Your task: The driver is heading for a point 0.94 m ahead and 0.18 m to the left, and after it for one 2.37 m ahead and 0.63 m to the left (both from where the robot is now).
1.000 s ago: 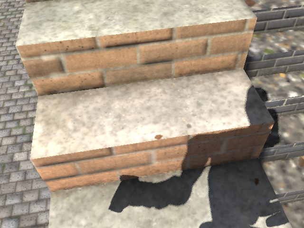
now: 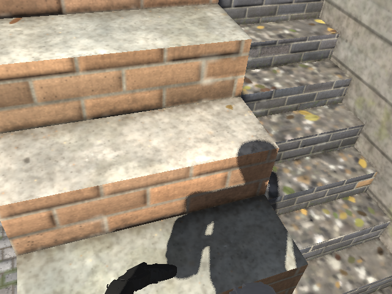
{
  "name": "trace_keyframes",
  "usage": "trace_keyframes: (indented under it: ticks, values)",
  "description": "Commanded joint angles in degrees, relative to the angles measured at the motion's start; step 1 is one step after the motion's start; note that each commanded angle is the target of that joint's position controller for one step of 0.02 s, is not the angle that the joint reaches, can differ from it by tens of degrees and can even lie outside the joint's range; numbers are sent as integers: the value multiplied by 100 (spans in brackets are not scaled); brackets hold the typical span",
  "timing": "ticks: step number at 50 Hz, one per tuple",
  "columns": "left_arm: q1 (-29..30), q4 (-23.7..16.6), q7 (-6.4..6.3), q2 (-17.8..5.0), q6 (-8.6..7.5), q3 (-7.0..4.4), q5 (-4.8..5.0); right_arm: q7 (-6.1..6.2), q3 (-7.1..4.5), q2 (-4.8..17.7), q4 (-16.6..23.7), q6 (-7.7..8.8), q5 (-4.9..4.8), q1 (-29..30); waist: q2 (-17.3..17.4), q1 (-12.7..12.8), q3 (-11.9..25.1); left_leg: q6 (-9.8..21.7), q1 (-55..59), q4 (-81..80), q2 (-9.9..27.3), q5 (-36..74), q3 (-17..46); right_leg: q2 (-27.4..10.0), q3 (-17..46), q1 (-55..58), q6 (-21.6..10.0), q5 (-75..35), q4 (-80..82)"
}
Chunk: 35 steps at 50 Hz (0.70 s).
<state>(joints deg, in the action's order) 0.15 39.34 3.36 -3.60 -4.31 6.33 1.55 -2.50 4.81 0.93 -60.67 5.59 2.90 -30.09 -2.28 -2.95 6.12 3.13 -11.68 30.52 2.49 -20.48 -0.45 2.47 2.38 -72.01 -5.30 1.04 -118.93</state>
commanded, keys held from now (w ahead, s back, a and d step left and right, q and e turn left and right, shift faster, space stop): w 0.12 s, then w+q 0.84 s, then w+e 0.04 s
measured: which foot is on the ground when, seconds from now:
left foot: down 0.00-0.22, up 0.24-0.76, down 0.78-1.00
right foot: up 0.00-0.14, down 0.16-0.82, up 0.84-1.00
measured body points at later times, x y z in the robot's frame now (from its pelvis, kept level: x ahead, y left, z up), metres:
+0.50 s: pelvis +0.22 -0.05 +0.19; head +0.16 -0.05 +0.64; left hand +0.17 +0.16 +0.03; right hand +0.43 -0.25 +0.11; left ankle +0.24 +0.08 -0.22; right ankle +0.25 -0.16 -0.54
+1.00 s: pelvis +0.40 +0.10 +0.35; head +0.36 +0.11 +0.80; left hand +0.55 +0.38 +0.31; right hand +0.48 -0.11 +0.21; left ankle +0.42 +0.15 -0.35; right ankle +0.43 -0.06 -0.07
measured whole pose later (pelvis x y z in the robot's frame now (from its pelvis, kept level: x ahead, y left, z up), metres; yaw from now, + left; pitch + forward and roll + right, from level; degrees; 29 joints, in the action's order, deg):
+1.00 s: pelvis +0.40 +0.10 +0.35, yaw +24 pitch +0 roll -2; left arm 0.9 38.0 5.1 -10.5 -6.4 1.7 -1.4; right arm -1.7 2.3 9.4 -55.6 2.3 2.3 -27.3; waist -1.4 1.1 5.8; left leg 7.0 -27.4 50.5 -5.7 -22.7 -0.5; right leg 1.1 4.3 -49.5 -9.5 3.9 -121.7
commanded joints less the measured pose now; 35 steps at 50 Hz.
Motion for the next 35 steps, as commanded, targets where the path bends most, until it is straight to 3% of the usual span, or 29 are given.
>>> trace_keyframes:
  ticks: [1,2,3,4,5,6,7,8,9,10,11,12,13,14,15,16,17,18,19,21,22,23,25,26,29,30,33,34,35]
  values:
    - [948,-472,-179,31,20,1,53,89,-172,764,60,-22,8,-305,1087,-143,-889,1153,312,-1419,1324,546,1303,-432,-287,-1101,208,139,210]
    - [1161,-524,-155,64,14,6,71,133,-198,771,30,-26,15,-355,1148,-240,-850,1112,694,-1418,1409,582,1338,-564,-396,-1303,250,150,536]
    - [1659,-686,-102,168,-2,102,21,197,-223,785,42,-70,-43,-610,1118,-420,-823,1096,993,-1604,1480,313,1414,-751,-647,-1429,351,225,1128]
    - [2084,-937,-129,301,-1,186,105,268,-292,878,47,-122,-112,-660,1353,-578,-1048,1074,1045,-2000,1563,568,1530,-1002,-495,-1602,440,952,1575]
    - [2229,-1040,-105,166,41,196,142,367,-286,878,64,-162,-111,-582,1351,-507,-1105,992,1014,-2347,1532,668,1302,-1094,-650,-1131,528,909,2166]
    - [2314,-1112,-16,86,51,312,118,409,-359,1118,179,-209,-260,-103,1093,-378,-1034,1068,-206,-3188,1370,1133,775,-960,-1435,1009,439,1418,4148]
    - [2578,-1245,-11,162,67,301,115,421,-398,1223,-31,-166,-330,-325,1421,-293,-1035,951,-917,-3291,1291,3088,657,-630,-1605,2941,313,3068,5261]
    - [1725,-846,8,-178,57,38,167,328,-356,1251,-295,-200,-163,-776,1757,-107,-322,1080,-246,-2589,1219,6825,422,150,-2288,4159,148,2749,4930]
    - [255,-559,75,-582,-103,-244,47,176,-343,1276,-364,-83,-30,-611,2153,668,359,826,501,-1367,1187,9998,38,-81,-1413,4978,-236,1730,4982]
    - [-897,-230,41,-782,-153,-393,-49,113,-439,1240,-511,13,-196,-769,2179,993,1420,576,-332,-30,981,10227,49,-614,334,6600,-671,1492,5526]
    - [-1936,95,-124,-1409,-14,-688,-200,102,-531,1372,-445,44,-313,-310,1185,1510,2053,355,-995,1560,470,8901,128,-1457,2543,7461,-959,2935,7268]
    - [-2382,506,-282,-2068,132,-898,-306,51,-486,946,-303,8,-304,253,-902,1555,2205,261,-2198,3685,-420,3597,277,-2389,4570,7909,-1315,3588,9723]
    - [-2615,826,-347,-2079,195,-832,-383,-72,-614,1124,-92,81,-324,884,-1013,1503,2051,132,-2572,7166,-630,1729,880,-2895,5163,7196,-1314,3722,10474]
    - [-2118,1000,-351,-1512,260,-639,-330,-247,-596,902,498,113,-354,1656,-788,1088,1404,262,-3190,8380,-468,1654,1079,-2824,4274,6404,-936,3664,10238]
    - [-1794,1241,-302,-949,256,-491,-328,-311,-534,760,875,81,-370,2003,-509,765,530,443,-3621,8722,-274,1579,879,-2630,3059,5659,-702,3451,9899]
    - [-1495,1486,-221,-498,178,-387,-373,-303,-502,746,1033,17,-324,2107,-181,452,133,677,-3904,8887,-158,1606,956,-2346,1989,5291,-403,2964,9571]
    - [-1351,1702,-170,-163,115,-302,-320,-315,-473,707,1145,-110,-375,1970,-161,102,-250,836,-4047,9056,-151,1348,1035,-2133,1361,4998,-192,2789,9602]
    - [-1235,1748,-135,-9,32,-257,-332,-323,-435,669,1180,-208,-450,1696,-139,-106,-481,931,-4180,8943,-140,1140,1001,-2065,719,4896,-59,2521,9703]
    - [-1188,1741,-83,58,-38,-217,-376,-279,-329,546,1239,-252,-427,1661,-13,-238,-571,967,-4416,8646,-165,1156,899,-1999,117,4965,81,1999,9843]
    - [-1053,1715,-40,-108,-103,-224,-495,-189,-292,550,1239,-402,-477,1680,6,-363,-698,812,-4611,8669,-297,998,676,-1992,-561,4755,101,2003,10183]
    - [-1152,1732,-81,-302,-62,-245,-496,-165,-264,584,1251,-451,-419,1637,-13,-346,-653,694,-4704,9021,-402,1004,428,-2008,-685,4755,-5,2165,10413]
    - [-1344,1784,-130,-536,-3,-270,-539,-119,-227,529,1352,-506,-433,1879,-152,-257,-783,557,-5221,9913,-489,916,272,-2202,-578,4869,-88,2229,10639]
    - [-1642,1830,-170,-704,61,-251,-563,-51,-175,462,1463,-554,-513,2122,-328,-136,-1094,385,-6552,10861,-480,697,362,-2402,-367,5418,-159,2530,10661]
    - [-1791,1793,-228,-767,84,-253,-567,-51,-96,345,1639,-572,-488,2444,-172,-81,-1288,357,-7151,11157,-412,679,558,-2530,-435,5686,-122,2353,10653]
    - [-1783,1486,-280,-955,87,-264,-646,17,-97,616,1860,-534,-477,2762,217,11,-1122,40,-7219,10543,-203,1255,538,-2529,-905,5812,-134,1958,10675]
    - [-1845,1438,-289,-1038,99,-310,-574,77,-39,636,2140,-533,-448,3214,109,80,-1152,-80,-7237,9998,-70,1135,255,-2485,-1120,5666,-171,2110,10946]
    - [-2107,1421,-408,-1335,7,-439,-427,136,-58,783,2476,-639,-549,3756,-427,373,-1027,-179,-7177,9141,210,1308,-117,-2454,-1384,6281,-305,1941,11387]
    - [-1986,1455,-478,-1563,61,-547,-305,100,12,732,2624,-630,-583,3918,-668,245,-853,-73,-6767,8193,507,679,-278,-2572,-1553,6484,-341,1572,11939]
    - [-2150,1505,-492,-1528,135,-632,-182,46,56,695,2733,-619,-561,4159,-512,315,-916,74,-6303,7276,633,352,-417,-2507,-1777,6556,-272,1246,12021]
Keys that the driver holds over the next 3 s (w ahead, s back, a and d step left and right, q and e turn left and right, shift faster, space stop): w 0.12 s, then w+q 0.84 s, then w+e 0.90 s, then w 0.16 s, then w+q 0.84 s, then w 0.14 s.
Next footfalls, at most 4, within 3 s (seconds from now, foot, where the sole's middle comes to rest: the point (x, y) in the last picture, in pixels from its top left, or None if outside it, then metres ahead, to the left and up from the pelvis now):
0.16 right None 0.29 -0.17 -0.58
0.78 left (117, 284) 0.46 0.17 -0.38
1.38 right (125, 150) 0.72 0.16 -0.19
1.64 left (13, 64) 0.73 0.38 0.05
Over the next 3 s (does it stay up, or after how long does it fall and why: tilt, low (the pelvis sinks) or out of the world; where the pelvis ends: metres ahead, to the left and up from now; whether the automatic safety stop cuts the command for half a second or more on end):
stays up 1.05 0.34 0.93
